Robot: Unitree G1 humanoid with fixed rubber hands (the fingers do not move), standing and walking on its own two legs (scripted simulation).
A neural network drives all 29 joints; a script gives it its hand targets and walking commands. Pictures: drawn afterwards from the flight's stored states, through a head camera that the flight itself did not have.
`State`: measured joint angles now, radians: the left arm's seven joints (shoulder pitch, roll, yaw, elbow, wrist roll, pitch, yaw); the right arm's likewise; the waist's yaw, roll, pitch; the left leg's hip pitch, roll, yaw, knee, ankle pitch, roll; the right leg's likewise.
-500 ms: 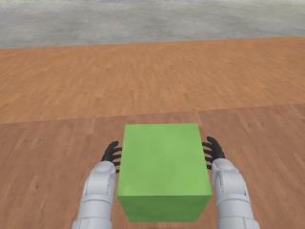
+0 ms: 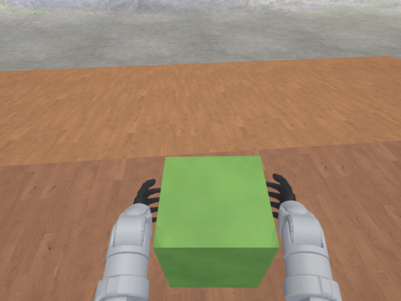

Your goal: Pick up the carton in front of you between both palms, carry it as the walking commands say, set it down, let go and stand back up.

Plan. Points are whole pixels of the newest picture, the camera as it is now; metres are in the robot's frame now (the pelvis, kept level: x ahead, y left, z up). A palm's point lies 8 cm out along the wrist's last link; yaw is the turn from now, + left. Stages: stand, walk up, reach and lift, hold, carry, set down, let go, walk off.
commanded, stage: hold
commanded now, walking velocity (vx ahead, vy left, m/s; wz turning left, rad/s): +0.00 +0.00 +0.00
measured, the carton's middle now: (213, 224) +0.30 +0.00 -0.03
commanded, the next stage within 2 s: carry in 0.10 s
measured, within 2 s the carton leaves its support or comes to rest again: neither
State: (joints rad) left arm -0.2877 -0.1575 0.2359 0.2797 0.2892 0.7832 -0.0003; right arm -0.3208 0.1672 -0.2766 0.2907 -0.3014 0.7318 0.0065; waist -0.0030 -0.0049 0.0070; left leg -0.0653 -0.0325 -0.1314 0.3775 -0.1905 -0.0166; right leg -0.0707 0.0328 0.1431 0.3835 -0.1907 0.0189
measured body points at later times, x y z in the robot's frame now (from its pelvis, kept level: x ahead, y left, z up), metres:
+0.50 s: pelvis +0.08 -0.01 -0.01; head +0.05 -0.01 +0.44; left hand +0.37 +0.15 +0.08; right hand +0.38 -0.15 +0.09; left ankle +0.08 +0.10 -0.75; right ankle +0.02 -0.13 -0.74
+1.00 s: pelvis +0.36 -0.02 +0.00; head +0.35 -0.02 +0.44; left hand +0.59 +0.15 +0.08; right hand +0.63 -0.15 +0.08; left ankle +0.47 +0.11 -0.71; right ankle +0.23 -0.11 -0.74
